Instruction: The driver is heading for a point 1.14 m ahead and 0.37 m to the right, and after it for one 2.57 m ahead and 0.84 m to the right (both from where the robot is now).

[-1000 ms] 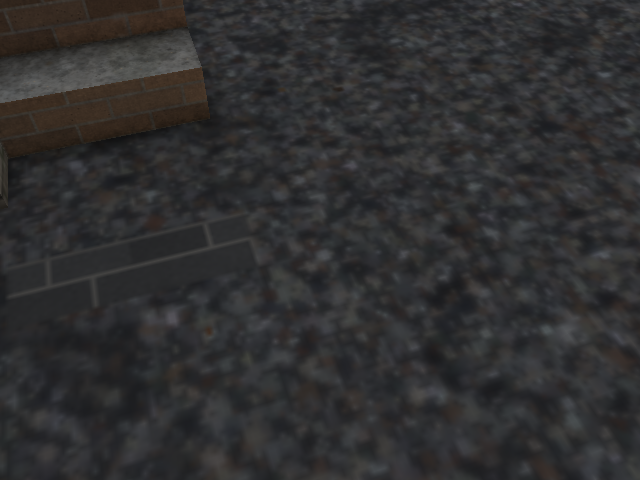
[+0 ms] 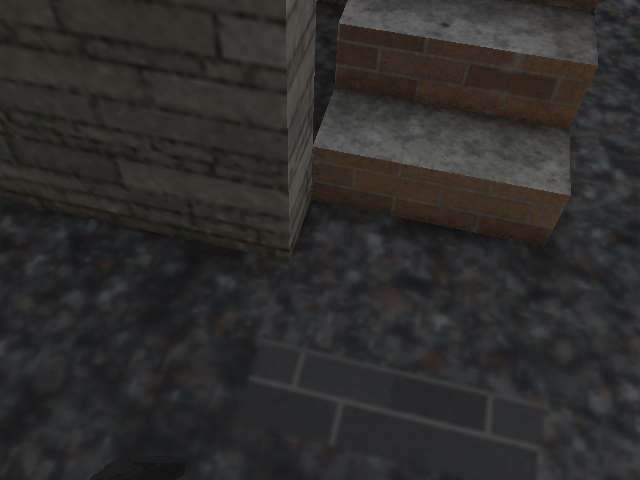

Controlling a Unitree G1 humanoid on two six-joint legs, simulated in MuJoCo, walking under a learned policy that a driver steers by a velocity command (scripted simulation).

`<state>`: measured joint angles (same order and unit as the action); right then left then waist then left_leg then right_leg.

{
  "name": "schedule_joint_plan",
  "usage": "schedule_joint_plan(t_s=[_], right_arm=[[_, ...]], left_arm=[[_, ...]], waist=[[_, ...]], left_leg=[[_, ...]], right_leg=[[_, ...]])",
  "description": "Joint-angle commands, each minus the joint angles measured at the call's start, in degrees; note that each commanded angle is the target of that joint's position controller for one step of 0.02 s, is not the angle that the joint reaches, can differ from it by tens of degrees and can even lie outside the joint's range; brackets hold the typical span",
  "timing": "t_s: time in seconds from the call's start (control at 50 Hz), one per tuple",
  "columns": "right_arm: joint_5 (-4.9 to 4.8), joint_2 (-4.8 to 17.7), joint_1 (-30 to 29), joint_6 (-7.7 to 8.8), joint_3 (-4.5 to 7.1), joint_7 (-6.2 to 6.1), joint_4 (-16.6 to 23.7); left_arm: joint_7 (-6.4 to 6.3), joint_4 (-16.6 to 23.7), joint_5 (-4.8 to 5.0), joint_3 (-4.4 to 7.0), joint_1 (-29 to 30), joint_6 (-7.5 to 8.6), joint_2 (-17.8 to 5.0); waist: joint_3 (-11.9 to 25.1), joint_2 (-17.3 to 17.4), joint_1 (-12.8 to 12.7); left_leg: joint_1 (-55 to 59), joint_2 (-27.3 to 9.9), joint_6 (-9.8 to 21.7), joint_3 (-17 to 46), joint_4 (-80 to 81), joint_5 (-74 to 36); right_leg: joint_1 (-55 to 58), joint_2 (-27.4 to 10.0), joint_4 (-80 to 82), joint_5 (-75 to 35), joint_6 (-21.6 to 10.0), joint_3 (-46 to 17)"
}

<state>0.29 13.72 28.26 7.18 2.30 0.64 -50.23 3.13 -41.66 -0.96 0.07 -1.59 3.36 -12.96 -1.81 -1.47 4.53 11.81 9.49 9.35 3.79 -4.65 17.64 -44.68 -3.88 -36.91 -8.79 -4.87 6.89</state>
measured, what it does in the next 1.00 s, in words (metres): walks ahead, turning right: right foot, then left foot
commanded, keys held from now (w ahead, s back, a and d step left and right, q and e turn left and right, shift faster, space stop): w+e+shift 0.80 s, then w+shift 0.12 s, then w+q+shift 0.08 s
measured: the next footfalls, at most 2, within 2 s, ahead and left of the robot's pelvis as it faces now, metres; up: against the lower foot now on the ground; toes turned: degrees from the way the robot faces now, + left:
right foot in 0.10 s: +0.31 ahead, -0.05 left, +0.00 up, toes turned -6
left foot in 0.52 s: +0.74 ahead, +0.03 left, +0.00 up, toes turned -28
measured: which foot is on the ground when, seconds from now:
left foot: down 0.00-0.12, up 0.14-0.50, down 0.52-0.98, up 1.00-1.00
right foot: up 0.00-0.08, down 0.10-0.54, up 0.56-0.96, down 0.98-1.00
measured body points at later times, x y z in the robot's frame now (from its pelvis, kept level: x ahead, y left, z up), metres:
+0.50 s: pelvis +0.47 -0.03 +0.00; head +0.51 -0.06 +0.45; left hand +0.51 +0.26 -0.11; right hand +0.70 -0.30 -0.04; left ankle +0.71 +0.05 -0.70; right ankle +0.27 -0.04 -0.72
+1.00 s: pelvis +0.79 -0.24 -0.03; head +0.78 -0.28 +0.42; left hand +0.95 +0.02 -0.12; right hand +0.70 -0.51 -0.17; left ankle +0.73 +0.03 -0.67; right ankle +0.83 -0.35 -0.73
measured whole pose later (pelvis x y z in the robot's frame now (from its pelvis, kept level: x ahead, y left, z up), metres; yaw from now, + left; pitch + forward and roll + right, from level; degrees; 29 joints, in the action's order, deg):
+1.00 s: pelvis +0.79 -0.24 -0.03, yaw -43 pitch -1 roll +3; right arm 1.9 17.7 14.9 2.1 2.6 0.2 -48.2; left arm 3.0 -44.3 -0.7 3.1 -30.1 -0.6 -18.8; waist -2.2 2.0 -8.3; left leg 1.0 -7.6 -0.3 -10.2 -49.4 26.5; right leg -30.2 2.6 -44.1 13.7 -6.1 1.7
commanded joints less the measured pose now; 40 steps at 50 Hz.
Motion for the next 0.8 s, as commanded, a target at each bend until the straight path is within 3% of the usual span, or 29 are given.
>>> schedule_joint_plan(t_s=[0.02,0.06,0.1,0.12,0.14,0.16,0.18,0.2,0.24,0.28,0.32,0.38,0.42,0.44,0.48,0.5,0.52,0.54,0.56,0.58,0.6,0.62,0.64,0.66,0.7,0.74,0.76,0.78,0.8], right_arm=[[1.17,9.53,0.63,0.72,1.54,-1.59,1.02],[2.95,11.54,-1.86,-0.43,2.09,-3.18,1.22],[3.91,14.06,-9.63,-2.04,3.02,-4.09,3.05],[3.64,12.12,-15.6,-1.47,2.57,-3.48,5.12],[0.68,2.41,-9.32,-0.31,0.2,-1.62,9.25],[1.58,4.31,-10.13,0.95,-1.18,-1.44,10.93],[2.17,7.43,-13.49,1.66,-0.87,-0.7,11.2],[2.8,7.49,-14.46,1.87,-1.1,-0.34,11.41],[4.94,5.48,-17.06,0.0,-2.06,0.16,13.05],[4.67,5.83,-20.43,-1.09,-2.55,0.15,15.6],[3.45,5.79,-28.41,-0.66,-3.12,0.55,18.99],[2.35,3.02,-32.67,-1.73,-4.1,0.69,20.27],[2.42,3.87,-35.44,-1.85,-3.94,0.43,21.25],[2.28,3.18,-36.05,-2.17,-4.15,0.39,21.34],[1.96,7.48,-30.71,-2.06,-2.65,-0.81,20.03],[1.56,9.79,-22.54,-1.04,-1.64,-1.21,17.48],[2.46,13.66,-11.49,0.42,0.05,-1.8,14.75],[3.8,17.34,1.02,0.74,1.51,-2.82,13.05],[5.18,20.46,-2.82,0.2,2.79,-2.79,12.51],[3.64,14.52,-8.46,-0.32,2.91,-2.71,13.36],[2.74,9.89,-10.58,-0.48,1.7,-2.44,13.18],[2.7,7.62,-10.48,-0.58,1.18,-2.31,11.56],[2.65,6.25,-8.94,-0.28,0.74,-2.64,9.58],[3.06,6.9,-6.99,0.04,1.18,-2.56,8.21],[1.9,3.99,-4.95,0.88,0.07,-2.07,5.98],[2.0,6.12,-6.92,1.54,0.34,-2.08,5.35],[2.17,6.25,-12.35,1.09,0.63,-1.6,5.55],[3.22,12.86,-19.11,1.06,2.47,-1.79,9.02],[2.66,15.62,-21.91,1.24,3.37,-1.84,9.83]], left_arm=[[0.15,3.13,1.07,1.36,2.76,0.9,-5.87],[-0.36,0.11,1.12,2.64,-7.57,0.29,-9.2],[-1.13,-7.4,1.25,4.69,-31.4,-0.26,-12.32],[-1.77,-9.92,1.1,5.89,-39.18,-0.87,-13.87],[-1.88,-8.61,-0.5,6.08,-29.78,-1.22,-15.36],[-1.29,-5.89,0.14,5.71,-23.21,-1.2,-12.24],[-1.53,-5.52,0.25,5.38,-22.01,-1.05,-9.35],[-1.62,-5.85,-0.04,5.0,-20.76,-0.78,-7.52],[-2.16,-6.92,0.68,4.25,-20.21,0.56,-7.25],[-1.89,-5.94,0.45,4.7,-19.13,2.13,-10.16],[-1.89,-6.23,0.56,5.23,-20.45,2.69,-11.2],[-1.38,-7.35,1.78,6.34,-24.95,3.05,-13.18],[-1.93,-7.41,1.79,6.73,-25.85,1.93,-14.09],[-2.07,-7.92,2.02,6.16,-27.44,1.52,-12.31],[-2.51,-7.27,1.05,6.56,-26.02,1.46,-14.23],[-2.29,-5.94,0.1,6.73,-22.42,1.51,-16.51],[-2.03,-4.17,0.17,6.31,-19.48,2.24,-14.84],[-2.1,-2.2,-0.02,4.25,-18.46,3.23,-7.79],[-1.82,0.36,4.05,2.59,-25.93,2.74,-3.72],[-2.67,-1.25,2.45,2.97,-20.89,1.26,-9.01],[-2.1,-0.66,1.22,3.61,-14.88,0.71,-10.72],[-1.62,-0.21,0.45,3.73,-11.82,0.29,-10.21],[-0.79,1.59,-1.18,3.59,-8.27,-0.24,-8.68],[-0.64,3.23,-0.7,3.32,-7.4,-0.75,-7.49],[-0.02,6.33,-1.38,1.93,-6.52,-2.17,-3.51],[1.18,10.51,-1.59,1.46,-3.29,-3.15,-2.96],[1.9,10.48,-0.61,2.72,3.22,-3.64,-6.12],[1.18,13.94,0.17,3.23,-0.73,-3.76,-7.96],[0.69,13.92,-0.15,2.72,-4.02,-3.87,-8.11]], waist=[[-1.11,5.91,-3.36],[4.69,8.08,-9.36],[10.95,7.26,-21.1],[10.38,-0.45,-24.35],[11.13,-19.58,-10.1],[11.91,-8.82,-9.85],[7.22,0.89,-8.6],[3.11,7.53,-5.69],[-2.97,8.22,-2.07],[-6.05,6.58,-1.5],[-8.49,5.37,-4.03],[-2.41,0.99,-8.27],[-0.46,-0.62,-9.84],[0.39,-1.71,-10.42],[4.04,-3.21,-7.29],[8.21,-4.09,-2.3],[14.54,-2.5,2.67],[23.66,6.22,6.68],[31.26,25.85,0.15],[21.61,14.52,0.06],[14.72,8.46,1.24],[10.05,2.44,0.93],[7.86,1.86,0.24],[6.06,4.82,-0.48],[6.05,5.71,-3.43],[2.66,8.24,-5.65],[-0.53,3.15,-4.41],[-1.93,-0.95,-8.69],[-1.67,-3.66,-10.6]], left_leg=[[-3.65,-16.17,-6.55,-5.45,-2.52,-68.41],[0.79,-18.3,-8.5,-7.3,-16.45,-87.51],[-7.58,-17.72,-9.25,-9.62,-49.67,-88.07],[-25.58,-9.88,-8.12,-9.84,-76.44,-46.91],[-58.37,0.0,-11.82,-3.02,-95.86,10.48],[-62.79,-4.45,-9.24,5.17,-92.58,5.76],[-60.41,-7.92,-8.11,6.23,-86.74,0.69],[-56.69,-10.12,-7.17,4.73,-79.82,-1.76],[-53.35,-12.8,-8.59,2.83,-74.56,-1.94],[-50.14,-14.59,-10.57,-0.17,-63.42,-4.81],[-45.57,-14.73,-12.17,-3.53,-49.32,-12.58],[-36.13,-11.03,-11.07,-5.49,-33.19,-26.89],[-33.83,-8.88,-9.86,-5.4,-27.0,-27.28],[-32.08,-7.96,-9.76,-5.43,-24.64,-26.48],[-25.42,-6.56,-8.71,-4.05,-21.23,-19.0],[-17.41,-7.17,-7.9,-2.87,-19.88,-13.5],[-5.27,-13.0,-6.0,2.11,-22.54,-7.27],[6.68,-28.57,-3.82,15.97,-22.03,12.58],[18.24,-40.35,3.1,46.79,-13.2,24.76],[11.16,-36.01,1.9,43.35,-9.39,30.9],[5.65,-32.37,-0.43,31.87,-10.48,19.61],[-0.45,-30.2,-1.48,22.65,-9.85,4.96],[-4.12,-28.35,-2.02,15.75,-9.71,-5.91],[-6.08,-28.88,-2.51,12.9,-10.0,-12.11],[-8.48,-28.38,-4.77,5.65,-11.88,-21.27],[-15.46,-27.74,-5.52,-0.69,-7.77,-24.29],[-19.93,-22.79,-7.2,-10.01,-5.34,-23.76],[-28.18,-24.13,-6.48,-13.6,-3.14,-24.33],[-30.94,-24.77,-5.87,-15.87,-1.1,-23.52]], right_leg=[[13.68,6.74,3.66,0.29,-3.37,1.87],[21.89,11.01,2.14,6.91,-4.51,3.22],[41.33,9.9,5.59,11.21,-7.8,0.05],[53.09,5.11,2.46,18.95,-10.6,-7.88],[68.0,-8.01,7.61,23.15,-22.68,-43.38],[63.92,-10.99,19.94,35.14,-23.55,-54.96],[54.97,-10.44,24.19,41.87,-20.98,-51.52],[45.36,-8.37,26.4,38.98,-17.93,-47.12],[31.69,-2.58,28.42,32.06,-15.17,-39.15],[22.3,0.63,31.36,27.74,-14.36,-34.35],[16.79,3.99,32.85,16.02,-13.13,-29.63],[22.54,6.11,27.26,-2.48,-7.16,-26.19],[28.3,5.85,24.71,-5.1,-5.06,-27.55],[31.03,5.79,22.82,-6.93,-4.71,-28.04],[36.44,5.02,13.31,-19.57,-3.29,-29.6],[35.33,5.4,2.65,-19.07,-2.94,-28.62],[29.67,5.82,-9.9,-11.65,-2.92,-28.1],[22.76,7.45,-26.23,15.69,-4.0,-22.51],[4.93,11.65,-38.88,37.8,-2.12,-17.09],[-1.68,5.03,-40.48,30.35,-3.14,-14.78],[-2.57,3.86,-38.34,26.18,-2.68,-13.47],[-1.72,2.21,-36.55,24.41,-1.76,-13.04],[-1.26,0.93,-35.59,23.77,-1.31,-13.12],[-2.15,0.25,-37.71,26.03,-0.76,-11.63],[-3.99,-1.48,-39.8,25.85,-1.71,-11.76],[-4.08,-2.41,-41.93,21.8,-2.18,-11.64],[-2.57,-1.39,-40.38,17.89,-1.49,-8.16],[5.26,-0.97,-30.76,15.94,-0.43,-7.61],[11.76,-1.49,-24.06,15.09,-0.07,-5.37]])
Keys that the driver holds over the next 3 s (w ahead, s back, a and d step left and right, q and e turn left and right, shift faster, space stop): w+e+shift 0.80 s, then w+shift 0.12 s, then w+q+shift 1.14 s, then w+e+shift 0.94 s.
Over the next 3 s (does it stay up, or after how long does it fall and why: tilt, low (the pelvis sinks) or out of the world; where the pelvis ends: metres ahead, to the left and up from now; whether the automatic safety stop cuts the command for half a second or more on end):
stays up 1.31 -1.08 -0.05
